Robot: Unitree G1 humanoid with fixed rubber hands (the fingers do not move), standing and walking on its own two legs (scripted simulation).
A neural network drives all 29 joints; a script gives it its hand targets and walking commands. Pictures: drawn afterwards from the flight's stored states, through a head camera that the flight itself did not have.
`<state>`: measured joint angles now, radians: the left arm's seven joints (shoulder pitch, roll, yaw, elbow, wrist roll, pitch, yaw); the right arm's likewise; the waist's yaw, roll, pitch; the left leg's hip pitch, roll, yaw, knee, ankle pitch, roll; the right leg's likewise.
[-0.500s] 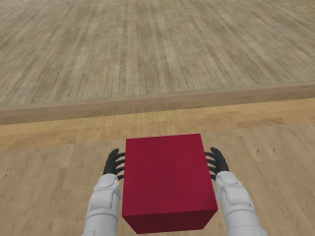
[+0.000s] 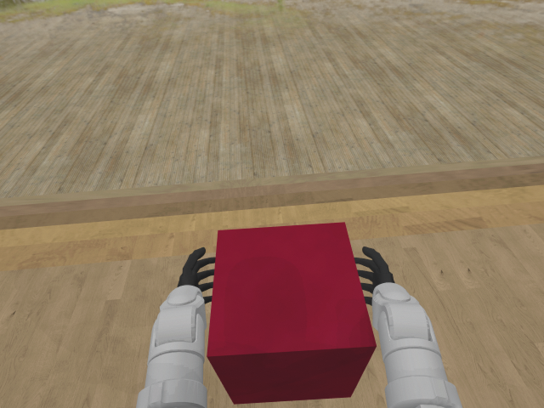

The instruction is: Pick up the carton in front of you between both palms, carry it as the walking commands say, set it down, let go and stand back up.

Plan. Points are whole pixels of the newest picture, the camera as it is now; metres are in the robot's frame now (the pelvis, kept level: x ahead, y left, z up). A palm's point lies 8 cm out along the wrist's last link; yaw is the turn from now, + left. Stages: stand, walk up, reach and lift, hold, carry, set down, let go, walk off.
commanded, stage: reach and lift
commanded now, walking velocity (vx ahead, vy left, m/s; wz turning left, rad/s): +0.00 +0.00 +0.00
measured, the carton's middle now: (287, 317) +0.30 +0.00 -0.05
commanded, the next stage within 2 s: hold in 0.60 s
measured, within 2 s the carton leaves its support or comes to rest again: neither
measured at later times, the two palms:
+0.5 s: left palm (189, 287) +0.31 +0.15 +0.04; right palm (383, 285) +0.30 -0.15 +0.04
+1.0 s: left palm (185, 286) +0.30 +0.15 +0.06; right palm (386, 285) +0.29 -0.15 +0.05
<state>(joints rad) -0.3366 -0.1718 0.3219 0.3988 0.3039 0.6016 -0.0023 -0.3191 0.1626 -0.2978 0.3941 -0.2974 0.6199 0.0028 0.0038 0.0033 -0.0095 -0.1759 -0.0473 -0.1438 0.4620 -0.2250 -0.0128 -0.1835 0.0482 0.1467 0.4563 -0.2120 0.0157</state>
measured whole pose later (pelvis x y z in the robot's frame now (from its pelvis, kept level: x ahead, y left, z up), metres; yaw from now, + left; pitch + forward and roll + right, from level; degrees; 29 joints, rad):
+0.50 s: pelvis +0.02 +0.00 +0.01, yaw +0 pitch -4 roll +0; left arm -0.27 -0.15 0.25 0.31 0.28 0.66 0.00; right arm -0.25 0.15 -0.22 0.31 -0.28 0.69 -0.01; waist 0.00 0.00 -0.01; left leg -0.09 -0.04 -0.14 0.38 -0.21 -0.01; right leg -0.09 0.04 0.14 0.37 -0.20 0.01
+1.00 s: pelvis +0.01 +0.00 +0.01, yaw +0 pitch -7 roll +0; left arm -0.29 -0.16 0.25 0.26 0.29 0.75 -0.01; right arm -0.27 0.15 -0.23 0.26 -0.28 0.77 0.00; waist 0.00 0.00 0.01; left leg -0.04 -0.04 -0.14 0.37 -0.20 -0.01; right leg -0.05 0.04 0.14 0.36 -0.18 0.01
